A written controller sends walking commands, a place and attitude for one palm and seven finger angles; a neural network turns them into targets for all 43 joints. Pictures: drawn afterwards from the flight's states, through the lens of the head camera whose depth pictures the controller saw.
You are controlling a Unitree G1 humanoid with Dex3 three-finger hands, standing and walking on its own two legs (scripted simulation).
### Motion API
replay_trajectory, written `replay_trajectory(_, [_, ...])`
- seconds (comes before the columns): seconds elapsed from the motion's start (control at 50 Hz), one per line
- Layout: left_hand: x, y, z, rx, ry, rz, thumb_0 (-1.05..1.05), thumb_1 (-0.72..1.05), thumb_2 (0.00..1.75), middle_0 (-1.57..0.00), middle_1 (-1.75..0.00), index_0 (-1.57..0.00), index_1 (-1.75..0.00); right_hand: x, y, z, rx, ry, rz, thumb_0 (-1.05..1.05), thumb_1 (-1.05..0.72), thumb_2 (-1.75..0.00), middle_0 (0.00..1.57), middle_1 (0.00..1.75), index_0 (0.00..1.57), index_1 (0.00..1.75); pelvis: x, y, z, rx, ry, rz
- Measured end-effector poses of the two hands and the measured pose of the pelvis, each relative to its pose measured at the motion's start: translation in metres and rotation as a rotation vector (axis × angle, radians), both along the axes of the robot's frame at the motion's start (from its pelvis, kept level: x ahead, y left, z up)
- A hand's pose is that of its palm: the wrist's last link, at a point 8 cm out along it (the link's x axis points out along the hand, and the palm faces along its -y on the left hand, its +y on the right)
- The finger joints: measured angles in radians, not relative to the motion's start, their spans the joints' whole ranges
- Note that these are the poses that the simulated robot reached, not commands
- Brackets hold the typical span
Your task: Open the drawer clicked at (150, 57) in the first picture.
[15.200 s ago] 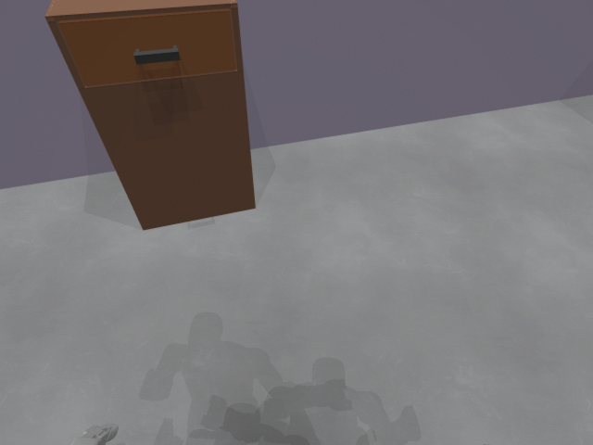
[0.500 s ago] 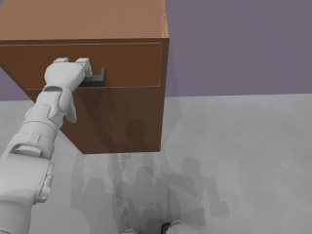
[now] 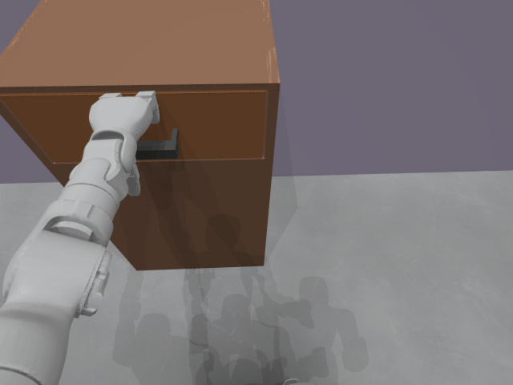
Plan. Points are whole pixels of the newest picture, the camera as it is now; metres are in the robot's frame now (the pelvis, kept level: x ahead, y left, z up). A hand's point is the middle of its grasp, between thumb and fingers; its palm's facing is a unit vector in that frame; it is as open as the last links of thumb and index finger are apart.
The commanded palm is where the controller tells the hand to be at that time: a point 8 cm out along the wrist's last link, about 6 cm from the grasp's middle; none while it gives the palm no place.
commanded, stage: move the hooked fingers above the handle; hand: left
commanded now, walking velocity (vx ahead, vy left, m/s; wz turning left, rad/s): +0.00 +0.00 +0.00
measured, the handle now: (146, 141) +0.56 +0.18 +0.02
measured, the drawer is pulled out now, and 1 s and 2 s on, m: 0.00 0.00 0.00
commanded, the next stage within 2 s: lift the fingers back up to retry in 0.06 s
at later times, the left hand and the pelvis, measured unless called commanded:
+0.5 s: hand (135, 129) +0.51 +0.17 +0.10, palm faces -0.03 +0.00 -1.00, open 13.6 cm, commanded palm +0.49 +0.17 +0.12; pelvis +0.00 +0.00 +0.00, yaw +0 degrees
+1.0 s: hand (136, 132) +0.51 +0.17 +0.09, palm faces +0.02 +0.01 -1.00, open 13.3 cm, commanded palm +0.49 +0.17 +0.12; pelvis +0.01 +0.00 +0.00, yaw +1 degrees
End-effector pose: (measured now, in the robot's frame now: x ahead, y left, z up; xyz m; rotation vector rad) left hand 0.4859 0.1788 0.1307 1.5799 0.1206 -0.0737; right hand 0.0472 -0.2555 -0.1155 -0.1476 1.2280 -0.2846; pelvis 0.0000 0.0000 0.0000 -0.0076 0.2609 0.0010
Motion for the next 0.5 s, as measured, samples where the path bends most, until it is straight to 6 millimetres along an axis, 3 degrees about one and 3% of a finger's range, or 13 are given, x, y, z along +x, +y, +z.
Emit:
replay_trajectory(0.08, [-0.012,-0.004,-0.028,-0.040,0.031,-0.100,0.00,-0.49,0.30,-0.33,-1.21,-0.31,-1.22,-0.008,-0.006,0.000,-0.033,0.017,0.009,0.00,-0.90,-0.90,0.20,0.30,0.21,0.30,-0.004,0.002,-0.003,-0.001,0.010,0.001])
replay_trajectory(0.12, [-0.016,-0.005,-0.031,-0.045,-0.016,-0.149,0.00,-0.49,0.30,-0.32,-1.21,-0.32,-1.21,-0.013,-0.009,-0.002,-0.047,0.036,0.015,0.00,-0.90,-0.90,0.20,0.30,0.21,0.30,-0.004,0.003,-0.005,-0.002,0.020,0.006])
replay_trajectory(0.2, [-0.012,-0.002,-0.016,-0.050,-0.177,-0.182,0.00,-0.49,0.30,-0.32,-1.21,-0.33,-1.21,-0.024,-0.012,-0.009,-0.055,0.088,0.028,0.00,-0.90,-0.90,0.20,0.30,0.21,0.30,-0.002,0.004,-0.010,-0.004,0.044,0.020])
replay_trajectory(0.28, [0.002,0.004,0.002,-0.027,-0.267,-0.081,0.00,-0.49,0.30,-0.34,-1.23,-0.33,-1.21,-0.031,-0.009,-0.015,-0.023,0.130,0.024,0.00,-0.91,-0.90,0.20,0.29,0.20,0.30,0.001,0.006,-0.011,-0.008,0.058,0.026])
replay_trajectory(0.4, [0.005,-0.009,0.014,0.001,-0.192,0.040,-0.01,-0.49,0.30,-0.37,-1.25,-0.38,-1.30,-0.030,0.002,-0.017,0.041,0.139,-0.006,0.00,-0.91,-0.90,0.20,0.29,0.21,0.30,0.006,0.006,-0.005,-0.007,0.035,0.012])
replay_trajectory(0.5, [0.005,-0.010,0.020,-0.001,-0.095,0.062,0.00,-0.49,0.30,-0.34,-1.23,-0.33,-1.28,-0.022,0.004,-0.009,0.034,0.076,-0.031,0.00,-0.91,-0.90,0.20,0.30,0.21,0.30,0.003,0.003,0.000,-0.001,0.002,0.002])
